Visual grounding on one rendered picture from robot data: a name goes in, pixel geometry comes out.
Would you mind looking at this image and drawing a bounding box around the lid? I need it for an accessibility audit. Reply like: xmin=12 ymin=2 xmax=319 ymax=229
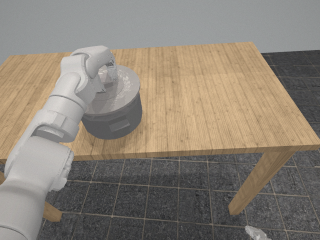
xmin=84 ymin=64 xmax=141 ymax=116

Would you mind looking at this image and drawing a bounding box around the knob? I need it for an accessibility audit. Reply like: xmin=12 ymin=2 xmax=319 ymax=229
xmin=99 ymin=72 xmax=114 ymax=89

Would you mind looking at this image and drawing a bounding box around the left robot forearm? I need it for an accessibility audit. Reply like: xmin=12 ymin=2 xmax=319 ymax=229
xmin=4 ymin=51 xmax=99 ymax=179

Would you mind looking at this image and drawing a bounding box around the right robot hand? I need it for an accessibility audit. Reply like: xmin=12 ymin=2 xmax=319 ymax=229
xmin=245 ymin=225 xmax=272 ymax=240

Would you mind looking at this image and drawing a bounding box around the left robot hand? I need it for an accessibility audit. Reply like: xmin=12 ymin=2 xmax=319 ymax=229
xmin=70 ymin=45 xmax=118 ymax=94

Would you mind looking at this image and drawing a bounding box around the pot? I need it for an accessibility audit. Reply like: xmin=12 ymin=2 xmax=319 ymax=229
xmin=81 ymin=92 xmax=143 ymax=140

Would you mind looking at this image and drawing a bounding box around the table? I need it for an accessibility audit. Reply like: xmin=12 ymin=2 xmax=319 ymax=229
xmin=0 ymin=41 xmax=320 ymax=222

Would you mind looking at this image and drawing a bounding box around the robot left upper arm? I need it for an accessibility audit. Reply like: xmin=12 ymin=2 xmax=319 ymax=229
xmin=0 ymin=134 xmax=75 ymax=240

